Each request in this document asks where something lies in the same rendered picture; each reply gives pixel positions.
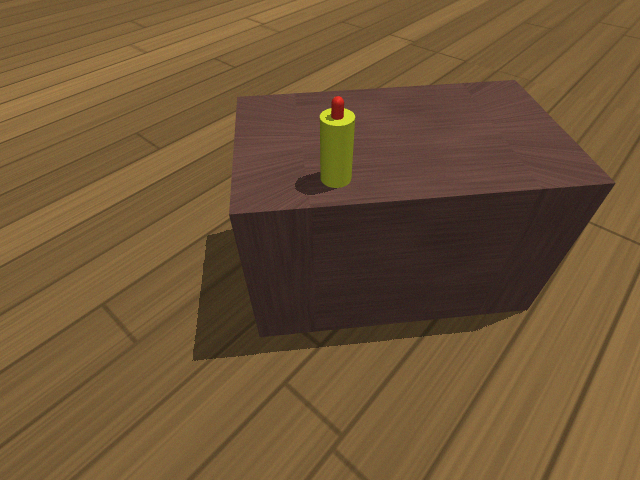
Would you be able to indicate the bottle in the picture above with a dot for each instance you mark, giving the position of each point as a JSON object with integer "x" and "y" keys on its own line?
{"x": 337, "y": 126}

